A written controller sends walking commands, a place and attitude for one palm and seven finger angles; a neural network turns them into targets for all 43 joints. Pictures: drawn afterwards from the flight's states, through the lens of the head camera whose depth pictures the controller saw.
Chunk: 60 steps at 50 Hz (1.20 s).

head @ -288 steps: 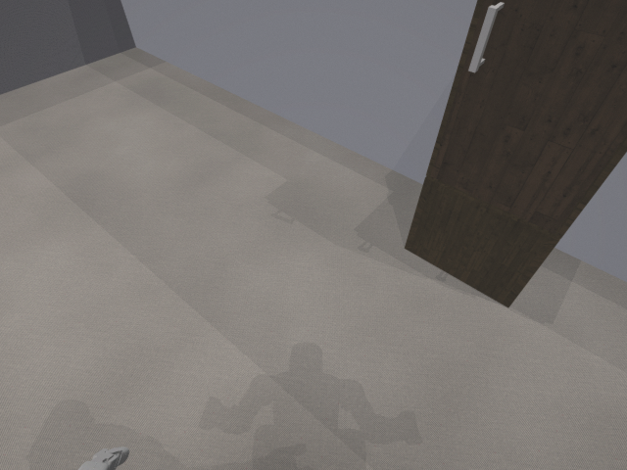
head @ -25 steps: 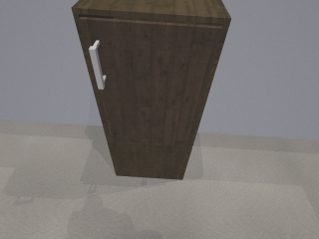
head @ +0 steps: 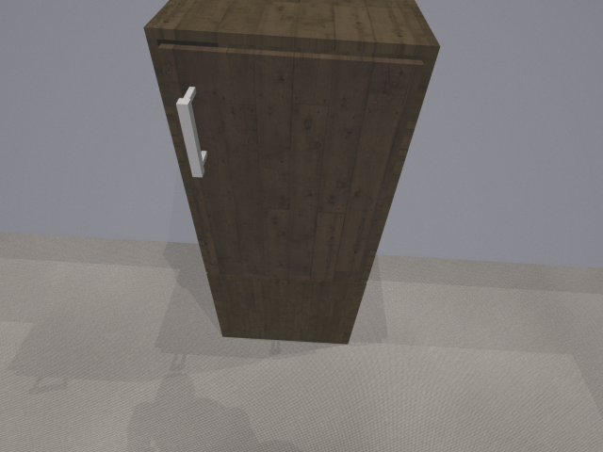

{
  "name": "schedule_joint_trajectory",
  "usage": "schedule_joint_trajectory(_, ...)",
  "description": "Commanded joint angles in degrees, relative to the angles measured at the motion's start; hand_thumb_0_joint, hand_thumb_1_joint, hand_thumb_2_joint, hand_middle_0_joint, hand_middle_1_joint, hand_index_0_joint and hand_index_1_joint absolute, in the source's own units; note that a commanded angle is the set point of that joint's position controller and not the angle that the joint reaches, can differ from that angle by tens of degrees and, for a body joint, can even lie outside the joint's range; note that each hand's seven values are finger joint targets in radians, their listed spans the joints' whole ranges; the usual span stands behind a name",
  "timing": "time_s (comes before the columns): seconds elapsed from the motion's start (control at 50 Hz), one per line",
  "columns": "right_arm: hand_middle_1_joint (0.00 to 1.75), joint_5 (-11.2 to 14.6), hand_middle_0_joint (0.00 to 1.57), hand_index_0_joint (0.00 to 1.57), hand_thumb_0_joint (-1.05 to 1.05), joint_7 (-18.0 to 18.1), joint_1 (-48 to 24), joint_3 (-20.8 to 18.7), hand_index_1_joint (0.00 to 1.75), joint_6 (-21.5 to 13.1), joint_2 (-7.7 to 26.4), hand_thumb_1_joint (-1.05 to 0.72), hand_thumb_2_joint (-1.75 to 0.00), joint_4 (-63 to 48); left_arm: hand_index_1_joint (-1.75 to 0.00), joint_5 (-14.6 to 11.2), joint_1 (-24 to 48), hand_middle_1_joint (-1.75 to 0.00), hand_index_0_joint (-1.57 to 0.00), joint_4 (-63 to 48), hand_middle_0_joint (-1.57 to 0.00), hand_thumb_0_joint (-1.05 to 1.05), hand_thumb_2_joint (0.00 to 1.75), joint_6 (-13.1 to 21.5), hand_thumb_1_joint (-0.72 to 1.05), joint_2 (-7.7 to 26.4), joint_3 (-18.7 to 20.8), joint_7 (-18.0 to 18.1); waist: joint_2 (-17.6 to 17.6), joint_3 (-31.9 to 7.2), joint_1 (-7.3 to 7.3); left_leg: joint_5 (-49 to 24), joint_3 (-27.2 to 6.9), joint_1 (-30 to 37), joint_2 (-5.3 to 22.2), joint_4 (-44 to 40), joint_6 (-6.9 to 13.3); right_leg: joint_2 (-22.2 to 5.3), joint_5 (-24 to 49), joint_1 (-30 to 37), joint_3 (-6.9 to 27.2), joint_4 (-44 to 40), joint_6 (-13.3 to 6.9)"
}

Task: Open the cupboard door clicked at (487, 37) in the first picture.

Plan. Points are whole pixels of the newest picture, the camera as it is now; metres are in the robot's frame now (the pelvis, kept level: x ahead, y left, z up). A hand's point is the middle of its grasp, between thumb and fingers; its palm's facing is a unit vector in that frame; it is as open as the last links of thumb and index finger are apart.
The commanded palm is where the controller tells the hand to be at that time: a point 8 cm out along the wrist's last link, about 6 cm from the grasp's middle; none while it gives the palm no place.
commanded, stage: look again from close up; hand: left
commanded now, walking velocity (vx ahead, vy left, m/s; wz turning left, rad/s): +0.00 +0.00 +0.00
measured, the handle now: (194, 133) +0.58 +0.23 +0.12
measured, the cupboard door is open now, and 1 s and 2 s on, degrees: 0 0 0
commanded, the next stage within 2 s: shuffle to correct the standing spot in 1.98 s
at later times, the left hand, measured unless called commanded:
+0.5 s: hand out of the picture +0.00 +0.17 -0.17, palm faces +0.01 -0.98 -0.20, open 7.4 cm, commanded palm none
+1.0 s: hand out of the picture +0.01 +0.15 -0.17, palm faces +0.01 -0.98 -0.19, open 7.4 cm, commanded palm none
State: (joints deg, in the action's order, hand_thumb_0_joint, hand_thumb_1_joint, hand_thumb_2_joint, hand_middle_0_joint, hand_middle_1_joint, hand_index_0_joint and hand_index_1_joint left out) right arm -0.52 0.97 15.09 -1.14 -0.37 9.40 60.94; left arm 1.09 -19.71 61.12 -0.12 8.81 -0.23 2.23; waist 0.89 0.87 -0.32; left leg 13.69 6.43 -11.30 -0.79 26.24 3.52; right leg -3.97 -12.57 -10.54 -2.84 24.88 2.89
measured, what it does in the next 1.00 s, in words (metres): stands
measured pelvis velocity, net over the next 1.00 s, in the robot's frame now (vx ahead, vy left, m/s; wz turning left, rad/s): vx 0.01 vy -0.01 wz -0.02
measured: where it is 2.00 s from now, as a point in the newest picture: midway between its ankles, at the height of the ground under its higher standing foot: outside the picture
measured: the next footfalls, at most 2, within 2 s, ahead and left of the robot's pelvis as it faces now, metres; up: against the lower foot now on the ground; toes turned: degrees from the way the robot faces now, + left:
none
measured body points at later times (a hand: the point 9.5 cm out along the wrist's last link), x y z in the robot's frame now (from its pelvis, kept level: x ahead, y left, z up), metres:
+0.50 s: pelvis +0.00 -0.01 +0.00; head +0.00 +0.00 +0.45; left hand +0.00 +0.22 -0.16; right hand -0.01 -0.23 -0.16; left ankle +0.01 +0.07 -0.74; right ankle +0.01 -0.15 -0.74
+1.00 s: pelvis +0.01 -0.01 +0.00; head +0.01 -0.01 +0.45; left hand +0.01 +0.21 -0.16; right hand +0.01 -0.24 -0.16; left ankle +0.01 +0.07 -0.74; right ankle +0.01 -0.15 -0.74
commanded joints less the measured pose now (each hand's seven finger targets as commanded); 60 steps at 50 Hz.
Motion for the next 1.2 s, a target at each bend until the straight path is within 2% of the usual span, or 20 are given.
schedule_joint_trajectory(0.0, 0.3, 0.0, 0.2, 0.2, 0.0, 0.4, 2.2, -1.4, 0.3, -0.9, 6.6, -0.9, -0.9, -1.8, -0.3, 0.2, -2.5, -0.3, -0.2, -1.3, -0.2, 0.0, 0.9, 1.1, 0.9, 5.7, 1.0, 0.2, -1.1, 3.2, 0.61, -1.5, -8.0, -1.5, 7.5, -8.1, -1.3, -2.8, 4.1, -1.7, 3.7, -3.7, -3.0)
schedule_joint_trajectory(0.14, 0.3, 0.1, 0.2, 0.2, 0.0, 0.3, 2.1, -1.4, 0.3, -1.0, 6.6, -0.9, -0.9, -0.6, -0.3, 0.2, -2.2, -0.3, -0.2, -0.7, -0.2, 0.0, 0.9, 1.2, 0.9, 6.0, 1.1, 0.3, -0.4, 3.3, 0.36, -1.1, -7.9, -1.6, 7.5, -8.4, -1.4, -2.9, 4.0, -1.2, 4.0, -4.2, -3.1)
schedule_joint_trajectory(0.26, 0.3, -0.1, 0.2, 0.2, 0.0, 0.3, 2.5, -1.3, 0.3, -0.9, 6.2, -0.9, -0.9, 0.3, -0.3, 0.3, -1.9, -0.3, -0.2, -0.3, -0.2, 0.0, 0.9, 1.0, 0.9, 5.4, 1.1, 0.3, -1.5, 4.2, 0.33, 2.6, -8.4, -2.8, 7.8, -10.2, -1.6, -2.6, 2.7, -1.2, 3.8, -4.3, -3.0)
schedule_joint_trajectory(0.34, 0.3, 0.0, 0.2, 0.2, 0.0, 0.2, 2.7, -1.3, 0.3, -0.9, 6.3, -0.9, -0.9, 0.7, -0.3, 0.3, -1.7, -0.3, -0.2, -0.3, -0.2, 0.0, 0.9, 1.1, 0.9, 5.6, 1.1, 0.2, -1.0, 4.0, 0.18, 3.2, -8.7, -3.0, 7.8, -10.5, -1.5, -2.6, 2.7, -0.9, 3.9, -4.3, -3.1)
schedule_joint_trajectory(0.44, 0.3, 0.0, 0.2, 0.2, 0.0, 0.3, 3.0, -1.3, 0.3, -1.0, 6.2, -0.9, -0.9, 1.0, -0.3, 0.2, -1.4, -0.3, -0.2, -0.2, -0.2, 0.0, 0.9, 1.3, 0.9, 5.8, 1.2, 0.2, 0.3, 2.8, 0.35, -0.2, -7.8, -1.3, 7.7, -9.4, -1.6, -2.9, 3.8, -0.8, 4.5, -4.8, -3.3)
schedule_joint_trajectory(0.56, 0.3, 0.0, 0.2, 0.2, 0.0, 0.3, 3.2, -1.3, 0.3, -1.0, 5.7, -0.9, -0.9, 1.5, -0.3, 0.1, -1.1, -0.3, -0.2, 0.1, -0.2, 0.0, 0.9, 1.3, 0.9, 5.7, 1.2, 0.3, -1.3, 2.9, 0.46, -0.8, -7.4, -0.8, 7.6, -9.3, -1.8, -2.8, 3.7, -1.1, 4.7, -5.0, -3.5)
schedule_joint_trajectory(0.62, 0.3, 0.0, 0.2, 0.2, 0.0, 0.3, 3.1, -1.2, 0.3, -0.9, 5.6, -0.9, -0.9, 1.7, -0.3, 0.2, -0.9, -0.3, -0.2, 0.2, -0.2, 0.0, 0.9, 1.3, 0.9, 5.7, 1.2, 0.3, -0.6, 3.6, 0.5, -0.8, -7.5, -0.9, 7.7, -9.4, -1.8, -2.7, 3.5, -1.5, 4.7, -5.1, -3.4)
schedule_joint_trajectory(0.8, 0.3, 0.0, 0.2, 0.2, 0.0, 0.5, 2.9, -1.0, 0.3, -1.1, 5.8, -0.9, -0.9, 2.1, -0.3, 0.1, -1.0, -0.3, -0.2, 0.7, -0.2, 0.0, 0.9, 1.4, 0.9, 5.4, 1.2, 0.3, -0.9, 2.4, 0.53, -4.2, -7.1, 0.8, 7.8, -8.9, -1.9, -2.8, 5.4, -0.9, 4.8, -5.2, -3.5)
schedule_joint_trajectory(0.96, 0.3, 0.0, 0.2, 0.2, 0.0, 0.5, 2.7, -0.9, 0.3, -1.0, 5.6, -0.9, -0.9, 2.1, -0.3, 0.1, -0.7, -0.3, -0.2, 0.7, -0.2, 0.0, 0.9, 1.4, 0.9, 5.4, 1.2, 0.2, -1.3, 3.7, 0.54, -2.9, -7.0, 0.3, 7.9, -9.4, -2.1, -2.6, 4.6, -1.3, 4.9, -5.7, -3.3)
schedule_joint_trajectory(1.02, 0.3, 0.0, 0.2, 0.2, 0.0, 0.5, 2.7, -1.0, 0.3, -1.0, 5.7, -0.9, -0.9, 2.1, -0.3, 0.1, -0.7, -0.3, -0.2, 0.7, -0.2, 0.0, 0.9, 1.4, 0.9, 5.6, 1.3, 0.2, -0.3, 3.0, 0.54, -3.7, -7.1, 0.8, 7.9, -9.2, -2.1, -2.6, 4.9, -1.0, 4.8, -5.7, -3.4)
schedule_joint_trajectory(1.18, 0.3, -0.1, 0.2, 0.2, 0.0, 0.5, 2.1, -1.0, 0.3, -1.2, 6.2, -0.9, -0.9, 2.2, -0.3, 0.1, -0.2, -0.3, -0.2, 0.9, -0.2, 0.0, 0.9, 1.6, 0.9, 6.1, 1.5, 0.1, -0.6, 2.1, 0.52, -5.6, -6.7, 1.9, 8.0, -8.9, -2.1, -2.8, 6.2, -0.6, 5.1, -5.9, -3.6)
